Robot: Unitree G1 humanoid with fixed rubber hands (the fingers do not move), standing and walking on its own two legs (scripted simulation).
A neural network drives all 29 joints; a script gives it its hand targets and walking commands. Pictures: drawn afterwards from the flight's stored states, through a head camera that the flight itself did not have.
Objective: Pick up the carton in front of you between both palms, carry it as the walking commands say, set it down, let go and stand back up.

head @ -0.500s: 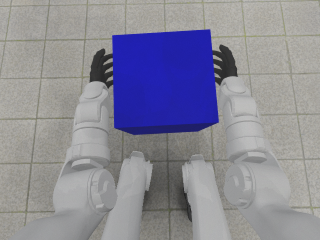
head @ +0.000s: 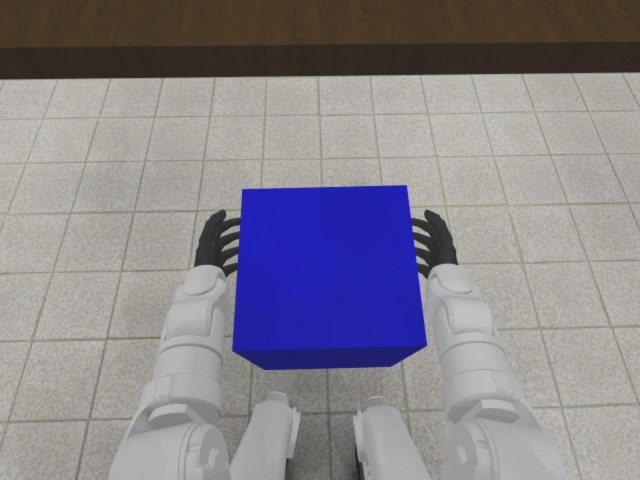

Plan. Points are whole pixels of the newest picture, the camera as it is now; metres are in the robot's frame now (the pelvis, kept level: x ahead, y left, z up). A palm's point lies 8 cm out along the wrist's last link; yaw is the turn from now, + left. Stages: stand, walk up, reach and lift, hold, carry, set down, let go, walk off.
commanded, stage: reach and lift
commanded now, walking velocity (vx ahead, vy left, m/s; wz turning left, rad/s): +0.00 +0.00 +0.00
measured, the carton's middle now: (326, 289) +0.38 +0.01 -0.11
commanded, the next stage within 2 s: hold in 1.66 s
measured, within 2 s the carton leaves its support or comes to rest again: neither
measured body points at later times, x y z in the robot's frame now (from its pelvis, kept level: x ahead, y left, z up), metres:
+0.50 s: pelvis +0.05 +0.00 +0.12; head +0.06 +0.01 +0.57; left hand +0.36 +0.16 +0.10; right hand +0.36 -0.14 +0.10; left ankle +0.06 +0.14 -0.61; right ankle +0.05 -0.13 -0.61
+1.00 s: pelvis +0.03 +0.01 +0.13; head +0.01 +0.01 +0.58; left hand +0.34 +0.16 +0.15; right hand +0.34 -0.15 +0.15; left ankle +0.06 +0.14 -0.61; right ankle +0.05 -0.12 -0.61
